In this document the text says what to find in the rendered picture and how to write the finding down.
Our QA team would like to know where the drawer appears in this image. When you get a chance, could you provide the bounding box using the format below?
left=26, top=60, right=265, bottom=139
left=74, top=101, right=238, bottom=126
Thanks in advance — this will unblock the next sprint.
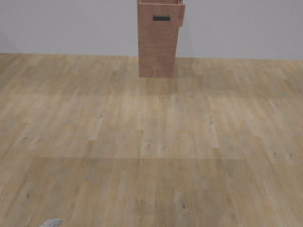
left=138, top=0, right=186, bottom=27

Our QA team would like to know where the handle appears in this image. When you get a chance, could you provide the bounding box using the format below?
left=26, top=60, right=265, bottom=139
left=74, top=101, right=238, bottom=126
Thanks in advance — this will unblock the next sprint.
left=152, top=14, right=170, bottom=21

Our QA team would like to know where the cabinet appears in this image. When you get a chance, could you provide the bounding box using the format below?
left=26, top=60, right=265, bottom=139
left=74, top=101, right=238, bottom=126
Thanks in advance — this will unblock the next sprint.
left=136, top=0, right=183, bottom=79

